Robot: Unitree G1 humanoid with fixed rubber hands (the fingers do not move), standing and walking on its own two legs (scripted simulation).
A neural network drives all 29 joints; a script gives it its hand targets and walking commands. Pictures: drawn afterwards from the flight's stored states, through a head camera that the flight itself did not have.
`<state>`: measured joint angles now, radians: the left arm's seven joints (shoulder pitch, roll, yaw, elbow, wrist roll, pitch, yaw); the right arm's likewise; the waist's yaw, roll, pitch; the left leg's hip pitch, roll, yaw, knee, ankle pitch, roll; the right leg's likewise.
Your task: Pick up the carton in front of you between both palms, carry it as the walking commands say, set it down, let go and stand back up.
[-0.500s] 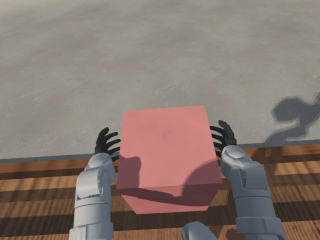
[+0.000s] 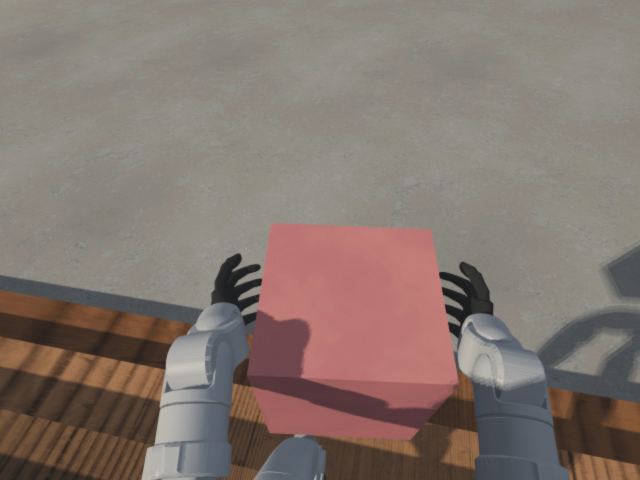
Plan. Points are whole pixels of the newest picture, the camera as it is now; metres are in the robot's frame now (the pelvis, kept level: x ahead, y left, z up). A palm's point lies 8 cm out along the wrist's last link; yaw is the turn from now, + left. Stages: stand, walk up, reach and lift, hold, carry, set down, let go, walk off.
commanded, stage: carry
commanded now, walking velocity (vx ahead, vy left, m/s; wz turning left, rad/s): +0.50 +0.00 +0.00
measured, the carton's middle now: (344, 338) +0.31 +0.04 -0.03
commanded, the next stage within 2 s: none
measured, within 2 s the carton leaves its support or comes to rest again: neither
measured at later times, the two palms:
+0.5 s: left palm (313, 208) +0.72 +0.14 -0.18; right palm (443, 205) +0.75 -0.16 -0.17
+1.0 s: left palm (341, 176) +1.14 +0.12 -0.43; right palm (428, 184) +1.11 -0.19 -0.42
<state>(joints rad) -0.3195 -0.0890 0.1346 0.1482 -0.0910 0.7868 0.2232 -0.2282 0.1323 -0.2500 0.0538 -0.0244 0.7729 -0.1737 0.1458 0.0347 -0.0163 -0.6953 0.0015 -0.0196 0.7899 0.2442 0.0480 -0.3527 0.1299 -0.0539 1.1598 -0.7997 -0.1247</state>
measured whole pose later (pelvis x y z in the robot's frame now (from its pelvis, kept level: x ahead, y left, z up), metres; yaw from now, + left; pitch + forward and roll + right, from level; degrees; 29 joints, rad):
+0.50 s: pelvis +0.42 -0.02 -0.25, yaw -1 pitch +1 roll -2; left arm -0.30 -0.10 0.14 0.10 0.00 0.74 0.21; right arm -0.33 0.05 -0.19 0.14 0.05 0.73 -0.20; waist 0.07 0.01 -0.06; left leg -0.59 -0.07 -0.07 1.66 -0.54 0.05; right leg -0.48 0.11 -0.08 0.86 -0.27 -0.12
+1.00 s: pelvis +0.83 +0.00 -0.45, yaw +1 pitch +4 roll +2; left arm -0.22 -0.13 0.25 0.10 0.02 0.73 0.17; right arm -0.27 0.09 -0.13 0.15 0.08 0.76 -0.23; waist -0.17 -0.03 -0.04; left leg -0.41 -0.13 0.04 1.05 -0.71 0.11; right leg -0.76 -0.03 0.07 0.97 0.01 -0.02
